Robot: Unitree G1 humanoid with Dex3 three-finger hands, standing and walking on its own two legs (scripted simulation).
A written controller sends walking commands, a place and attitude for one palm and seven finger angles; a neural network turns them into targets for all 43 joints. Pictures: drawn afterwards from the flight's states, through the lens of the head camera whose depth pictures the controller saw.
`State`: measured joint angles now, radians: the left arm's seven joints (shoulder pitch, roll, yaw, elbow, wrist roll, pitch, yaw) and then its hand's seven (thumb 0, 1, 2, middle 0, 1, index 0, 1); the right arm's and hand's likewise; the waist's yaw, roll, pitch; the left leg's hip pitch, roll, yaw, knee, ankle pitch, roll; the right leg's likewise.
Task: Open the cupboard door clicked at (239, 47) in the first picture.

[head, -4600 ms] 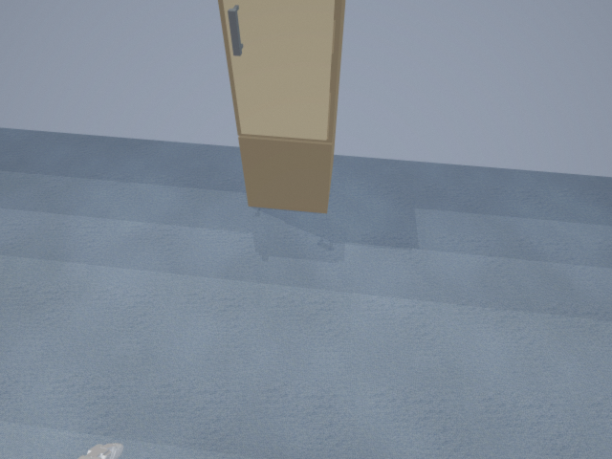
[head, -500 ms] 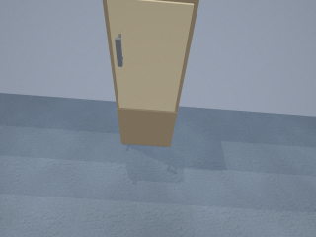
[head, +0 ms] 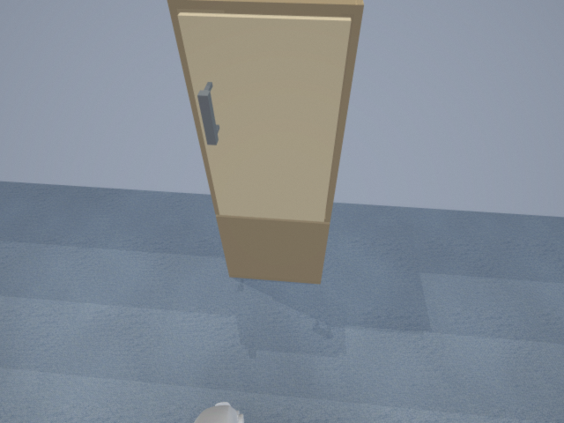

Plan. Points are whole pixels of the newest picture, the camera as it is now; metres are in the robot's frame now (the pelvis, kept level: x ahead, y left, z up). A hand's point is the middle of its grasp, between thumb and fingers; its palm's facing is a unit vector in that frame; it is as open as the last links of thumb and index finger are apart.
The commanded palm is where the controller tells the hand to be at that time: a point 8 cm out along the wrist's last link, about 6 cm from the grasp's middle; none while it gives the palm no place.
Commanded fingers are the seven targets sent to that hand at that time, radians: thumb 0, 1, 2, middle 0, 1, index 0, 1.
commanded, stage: take the last steps up to it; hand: left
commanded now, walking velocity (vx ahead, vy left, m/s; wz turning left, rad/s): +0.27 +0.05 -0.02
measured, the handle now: (210, 113) +0.74 +0.21 +0.04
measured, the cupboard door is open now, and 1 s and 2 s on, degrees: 0 0 0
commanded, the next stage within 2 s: come to a stop and stand still in 0.32 s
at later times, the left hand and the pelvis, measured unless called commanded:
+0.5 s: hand (158, 389) +0.21 +0.23 -0.17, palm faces +0.01 -0.97 -0.23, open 7.3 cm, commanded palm none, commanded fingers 0.00 0.90 0.90 -0.20 -0.30 -0.20 -0.30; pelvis +0.16 +0.05 -0.01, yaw -2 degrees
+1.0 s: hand (140, 382) +0.22 +0.27 -0.19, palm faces +0.03 -0.98 -0.19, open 7.4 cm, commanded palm none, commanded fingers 0.00 0.90 0.90 -0.20 -0.30 -0.20 -0.30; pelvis +0.16 +0.09 -0.01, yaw -1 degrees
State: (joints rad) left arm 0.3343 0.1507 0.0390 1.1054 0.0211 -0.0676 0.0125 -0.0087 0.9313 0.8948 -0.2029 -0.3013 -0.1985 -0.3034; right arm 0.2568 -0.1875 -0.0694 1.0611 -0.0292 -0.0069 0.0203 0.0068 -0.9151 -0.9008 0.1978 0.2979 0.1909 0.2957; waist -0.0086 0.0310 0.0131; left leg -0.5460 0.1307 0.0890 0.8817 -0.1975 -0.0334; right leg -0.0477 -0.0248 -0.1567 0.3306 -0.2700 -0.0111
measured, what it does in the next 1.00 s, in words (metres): walks ahead: left foot, then right foot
